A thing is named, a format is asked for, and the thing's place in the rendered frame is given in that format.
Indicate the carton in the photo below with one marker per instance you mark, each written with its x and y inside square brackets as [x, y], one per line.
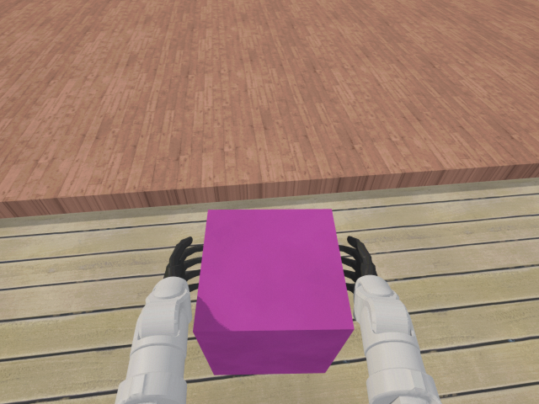
[272, 297]

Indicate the left robot forearm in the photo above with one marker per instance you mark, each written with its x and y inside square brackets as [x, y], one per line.
[155, 372]

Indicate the right robot forearm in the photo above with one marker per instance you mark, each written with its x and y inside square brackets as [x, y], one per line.
[395, 366]

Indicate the robot right hand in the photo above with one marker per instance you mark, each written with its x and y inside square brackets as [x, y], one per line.
[362, 264]

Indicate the robot left hand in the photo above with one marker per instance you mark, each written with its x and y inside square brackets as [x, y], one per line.
[177, 264]

